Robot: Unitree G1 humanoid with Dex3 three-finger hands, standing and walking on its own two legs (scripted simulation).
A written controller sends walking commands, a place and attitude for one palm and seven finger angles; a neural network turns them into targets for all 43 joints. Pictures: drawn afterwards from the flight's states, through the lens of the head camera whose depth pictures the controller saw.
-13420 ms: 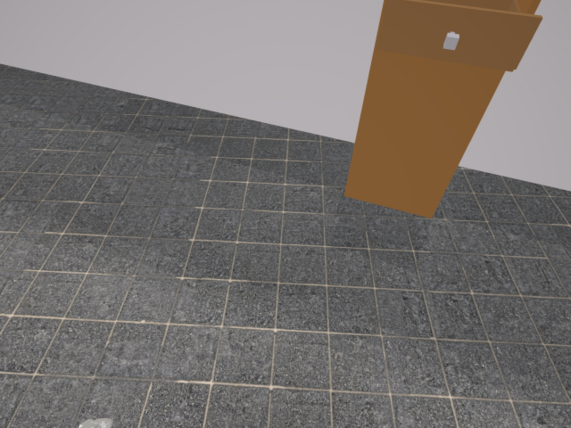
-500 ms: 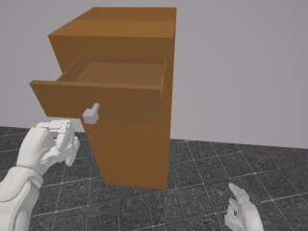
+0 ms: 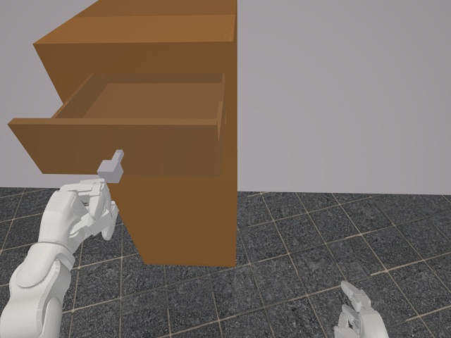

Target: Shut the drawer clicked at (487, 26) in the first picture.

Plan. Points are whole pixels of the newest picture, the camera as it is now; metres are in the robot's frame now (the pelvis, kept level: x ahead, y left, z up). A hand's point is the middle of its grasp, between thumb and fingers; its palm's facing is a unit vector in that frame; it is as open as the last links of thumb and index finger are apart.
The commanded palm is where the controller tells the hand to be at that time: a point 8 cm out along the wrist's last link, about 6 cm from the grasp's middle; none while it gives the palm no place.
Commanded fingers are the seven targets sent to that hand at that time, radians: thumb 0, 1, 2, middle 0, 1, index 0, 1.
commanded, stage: bring the fist close to the handle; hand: left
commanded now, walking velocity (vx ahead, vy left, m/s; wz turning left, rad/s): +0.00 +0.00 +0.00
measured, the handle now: (113, 165) +0.38 +0.25 +0.13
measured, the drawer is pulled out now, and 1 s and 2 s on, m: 0.20 0.19 0.08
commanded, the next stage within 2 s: push the drawer shut in 0.52 s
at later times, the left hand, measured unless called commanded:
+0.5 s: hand (113, 212) +0.28 +0.21 +0.12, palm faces +0.04 -1.00 -0.04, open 3.2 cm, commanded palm +0.24 +0.26 +0.13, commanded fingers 0.00 0.90 0.90 -1.40 -1.60 -1.40 -1.60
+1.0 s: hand (117, 194) +0.31 +0.21 +0.13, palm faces +0.04 -1.00 -0.03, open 3.1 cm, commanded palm +0.29 +0.26 +0.13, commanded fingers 0.00 0.90 0.90 -1.40 -1.60 -1.40 -1.60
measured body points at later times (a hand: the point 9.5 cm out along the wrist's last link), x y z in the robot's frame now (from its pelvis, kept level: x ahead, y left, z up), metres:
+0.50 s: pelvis +0.00 +0.00 +0.00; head -0.01 -0.02 +0.45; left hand +0.27 +0.26 +0.13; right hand +0.17 -0.24 -0.08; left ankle +0.06 +0.15 -0.73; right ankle -0.06 -0.12 -0.73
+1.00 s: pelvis -0.01 +0.00 +0.00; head -0.02 -0.02 +0.45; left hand +0.30 +0.27 +0.13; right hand +0.15 -0.24 -0.09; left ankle +0.06 +0.15 -0.73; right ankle -0.06 -0.12 -0.73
